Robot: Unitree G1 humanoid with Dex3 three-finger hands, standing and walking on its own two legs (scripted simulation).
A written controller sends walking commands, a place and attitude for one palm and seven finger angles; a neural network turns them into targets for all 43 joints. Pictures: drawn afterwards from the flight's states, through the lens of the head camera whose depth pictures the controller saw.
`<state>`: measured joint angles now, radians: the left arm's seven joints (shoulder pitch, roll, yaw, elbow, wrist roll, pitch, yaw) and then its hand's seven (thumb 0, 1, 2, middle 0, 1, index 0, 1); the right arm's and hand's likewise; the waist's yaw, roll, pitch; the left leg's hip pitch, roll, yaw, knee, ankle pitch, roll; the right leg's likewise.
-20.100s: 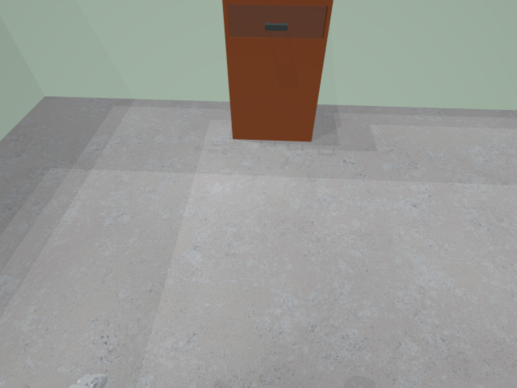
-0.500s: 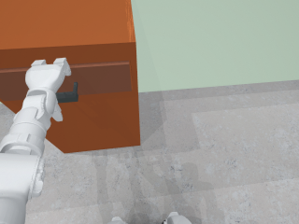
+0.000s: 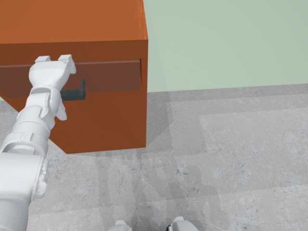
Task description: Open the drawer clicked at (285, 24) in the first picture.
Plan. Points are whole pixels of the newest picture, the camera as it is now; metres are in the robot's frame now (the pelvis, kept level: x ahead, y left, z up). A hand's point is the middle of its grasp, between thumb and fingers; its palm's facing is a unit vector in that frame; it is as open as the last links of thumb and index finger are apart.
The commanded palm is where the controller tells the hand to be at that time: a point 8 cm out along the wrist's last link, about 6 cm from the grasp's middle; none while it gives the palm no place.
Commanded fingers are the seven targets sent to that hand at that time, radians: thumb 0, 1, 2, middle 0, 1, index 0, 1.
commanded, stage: re-aim the fingers above the handle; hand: left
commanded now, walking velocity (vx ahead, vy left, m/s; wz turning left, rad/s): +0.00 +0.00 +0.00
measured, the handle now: (67, 89) +0.54 +0.24 -0.03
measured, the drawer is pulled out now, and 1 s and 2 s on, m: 0.01 0.01 0.00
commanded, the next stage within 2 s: lower the fingers behind the handle in 0.94 s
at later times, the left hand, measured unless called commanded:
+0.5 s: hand (59, 89) +0.50 +0.24 +0.02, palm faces -0.07 -0.03 -1.00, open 13.7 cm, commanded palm +0.48 +0.23 +0.09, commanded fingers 0.00 -0.50 0.30 -0.30 -1.20 -0.30 -1.20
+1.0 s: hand (59, 90) +0.49 +0.23 +0.03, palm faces -0.09 -0.01 -1.00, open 13.8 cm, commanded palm +0.48 +0.23 +0.09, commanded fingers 0.00 -0.50 0.30 -0.30 -1.20 -0.30 -1.20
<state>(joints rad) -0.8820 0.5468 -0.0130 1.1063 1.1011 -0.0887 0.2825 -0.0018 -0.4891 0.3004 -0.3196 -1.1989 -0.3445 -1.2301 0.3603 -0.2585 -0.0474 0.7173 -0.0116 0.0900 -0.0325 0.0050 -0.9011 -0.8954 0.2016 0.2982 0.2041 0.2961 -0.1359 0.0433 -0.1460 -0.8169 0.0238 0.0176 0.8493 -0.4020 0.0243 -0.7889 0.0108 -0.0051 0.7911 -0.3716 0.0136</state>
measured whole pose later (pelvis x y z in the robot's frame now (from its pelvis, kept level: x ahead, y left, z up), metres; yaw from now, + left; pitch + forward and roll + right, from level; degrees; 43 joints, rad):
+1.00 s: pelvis +0.01 -0.01 +0.00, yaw +0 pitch +21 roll -1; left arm -0.82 0.55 0.00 1.06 1.10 -0.10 0.27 0.00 -0.49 0.30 -0.32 -1.20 -0.32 -1.20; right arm 0.36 -0.26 -0.06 0.71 -0.01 0.10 -0.04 0.00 -0.90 -0.90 0.20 0.30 0.20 0.30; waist -0.12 0.05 -0.14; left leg -0.79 0.03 0.01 0.83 -0.41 0.01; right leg -0.76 0.02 -0.01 0.78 -0.38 0.00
